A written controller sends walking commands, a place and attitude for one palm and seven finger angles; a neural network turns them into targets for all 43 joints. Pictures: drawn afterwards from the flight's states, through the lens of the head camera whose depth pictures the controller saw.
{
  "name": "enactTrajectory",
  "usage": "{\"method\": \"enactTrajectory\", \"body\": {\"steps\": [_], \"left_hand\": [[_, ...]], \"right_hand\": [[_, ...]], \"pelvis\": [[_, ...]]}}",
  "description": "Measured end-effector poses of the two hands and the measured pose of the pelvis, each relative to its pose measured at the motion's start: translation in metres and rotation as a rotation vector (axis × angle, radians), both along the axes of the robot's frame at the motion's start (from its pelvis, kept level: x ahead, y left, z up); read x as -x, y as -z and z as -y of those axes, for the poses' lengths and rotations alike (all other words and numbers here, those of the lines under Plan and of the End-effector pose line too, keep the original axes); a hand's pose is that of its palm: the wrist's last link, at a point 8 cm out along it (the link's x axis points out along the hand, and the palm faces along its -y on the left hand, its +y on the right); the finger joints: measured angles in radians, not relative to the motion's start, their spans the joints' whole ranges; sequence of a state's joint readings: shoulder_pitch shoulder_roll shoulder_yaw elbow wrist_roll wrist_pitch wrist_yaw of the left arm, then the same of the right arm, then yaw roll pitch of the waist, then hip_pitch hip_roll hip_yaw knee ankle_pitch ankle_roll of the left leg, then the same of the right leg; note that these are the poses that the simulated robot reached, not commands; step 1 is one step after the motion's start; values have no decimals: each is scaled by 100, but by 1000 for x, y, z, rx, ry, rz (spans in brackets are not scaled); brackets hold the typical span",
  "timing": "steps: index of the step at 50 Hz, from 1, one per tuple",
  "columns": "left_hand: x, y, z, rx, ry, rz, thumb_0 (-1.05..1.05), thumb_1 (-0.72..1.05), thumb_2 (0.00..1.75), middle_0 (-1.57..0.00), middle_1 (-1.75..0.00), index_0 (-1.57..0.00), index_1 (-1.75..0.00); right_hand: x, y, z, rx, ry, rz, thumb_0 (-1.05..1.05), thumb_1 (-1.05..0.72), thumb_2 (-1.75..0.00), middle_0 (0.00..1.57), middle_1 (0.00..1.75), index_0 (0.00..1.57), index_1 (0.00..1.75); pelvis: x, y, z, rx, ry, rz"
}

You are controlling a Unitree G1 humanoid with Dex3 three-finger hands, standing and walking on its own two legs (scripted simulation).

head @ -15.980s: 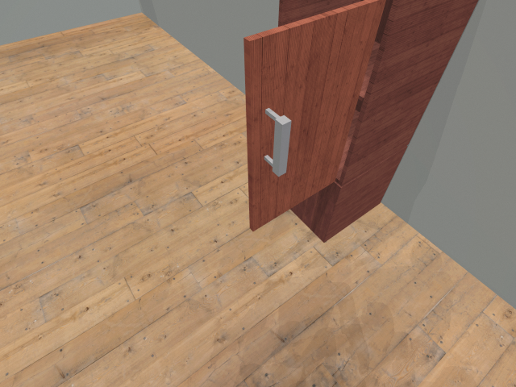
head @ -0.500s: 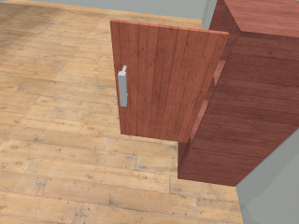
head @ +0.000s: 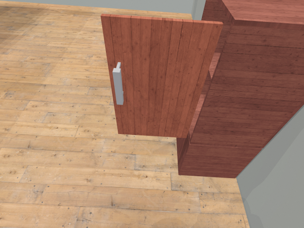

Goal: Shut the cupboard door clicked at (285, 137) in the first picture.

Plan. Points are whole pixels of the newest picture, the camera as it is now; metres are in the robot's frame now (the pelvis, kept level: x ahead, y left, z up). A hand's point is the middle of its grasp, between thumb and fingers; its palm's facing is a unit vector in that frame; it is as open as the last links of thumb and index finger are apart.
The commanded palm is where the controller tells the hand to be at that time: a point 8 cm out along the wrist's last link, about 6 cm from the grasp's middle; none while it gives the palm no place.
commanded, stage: shuffle to correct the standing spot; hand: left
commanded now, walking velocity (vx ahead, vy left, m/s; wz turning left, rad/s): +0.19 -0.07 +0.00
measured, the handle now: (119, 83) +0.59 +0.17 +0.03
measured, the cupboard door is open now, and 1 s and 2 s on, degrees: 90 90 90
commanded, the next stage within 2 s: come to a stop and stand still in 0.64 s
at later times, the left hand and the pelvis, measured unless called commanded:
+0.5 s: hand out of the picture +0.08 +0.14 -0.16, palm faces +0.04 -0.99 -0.17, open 7.3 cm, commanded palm none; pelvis +0.06 -0.03 +0.02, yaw -1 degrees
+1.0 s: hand (113, 208) +0.21 +0.13 -0.16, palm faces +0.01 -0.97 -0.23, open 7.2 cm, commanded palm none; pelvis +0.16 -0.05 +0.01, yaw -1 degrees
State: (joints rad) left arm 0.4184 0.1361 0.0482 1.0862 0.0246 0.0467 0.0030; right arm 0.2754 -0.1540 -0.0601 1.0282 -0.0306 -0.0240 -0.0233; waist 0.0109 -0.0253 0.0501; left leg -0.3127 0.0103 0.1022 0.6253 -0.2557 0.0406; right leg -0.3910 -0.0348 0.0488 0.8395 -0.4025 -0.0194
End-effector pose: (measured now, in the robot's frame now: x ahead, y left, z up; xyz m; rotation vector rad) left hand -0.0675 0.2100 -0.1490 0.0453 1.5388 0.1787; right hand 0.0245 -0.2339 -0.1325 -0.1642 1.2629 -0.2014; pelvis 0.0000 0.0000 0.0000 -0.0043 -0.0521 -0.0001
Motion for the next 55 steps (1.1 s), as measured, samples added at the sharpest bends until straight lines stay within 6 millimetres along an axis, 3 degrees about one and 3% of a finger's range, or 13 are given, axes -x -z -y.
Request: {"method": "enactTrajectory", "body": {"steps": [7,12,15,22,30,37,43,49,55], "left_hand": [[-102,-26,-11,-53,75,255,0,91,90,-20,-30,-19,-30],[-150,-38,-1,-91,133,359,0,92,90,-20,-30,-19,-30],[-157,-36,10,-101,132,363,0,92,90,-20,-30,-19,-30],[-140,-30,21,-70,103,247,0,93,90,-20,-30,-20,-30],[-139,-2,18,9,57,137,0,92,90,-20,-30,-20,-30],[-189,-21,11,-26,95,150,2,93,90,-20,-30,-20,-30],[-238,-24,16,-91,120,232,1,93,90,-20,-30,-19,-30],[-267,-24,29,-97,124,229,1,95,90,-20,-30,-20,-30],[-284,-20,22,-89,107,265,1,94,90,-20,-30,-20,-30]], "right_hand": [[35,-4,-12,-67,32,-102,1,-91,-90,20,30,20,30],[41,5,-2,-104,75,-134,1,-90,-90,20,30,20,30],[35,9,9,-110,83,-150,1,-90,-90,20,30,20,30],[-7,-7,28,-69,76,-101,1,-91,-90,19,30,20,30],[-64,-6,18,-11,20,-46,1,-91,-90,19,30,20,30],[-76,-9,2,-66,22,-102,1,-91,-90,19,30,20,30],[-94,9,9,-118,44,-149,1,-90,-90,20,30,20,30],[-125,10,23,-97,65,-143,1,-91,-90,20,30,20,30],[-143,4,35,-37,40,-134,1,-92,-90,19,30,20,30]], "pelvis": [[-7,-16,7,-11,15,-24],[-19,-14,24,-22,25,-37],[-24,-11,31,-12,34,-37],[-49,-19,35,8,16,-38],[-86,-5,20,11,14,-32],[-113,-18,23,-11,20,-53],[-142,-9,42,-35,29,-48],[-163,-10,48,-7,21,-46],[-159,-9,39,-9,8,-45]]}}
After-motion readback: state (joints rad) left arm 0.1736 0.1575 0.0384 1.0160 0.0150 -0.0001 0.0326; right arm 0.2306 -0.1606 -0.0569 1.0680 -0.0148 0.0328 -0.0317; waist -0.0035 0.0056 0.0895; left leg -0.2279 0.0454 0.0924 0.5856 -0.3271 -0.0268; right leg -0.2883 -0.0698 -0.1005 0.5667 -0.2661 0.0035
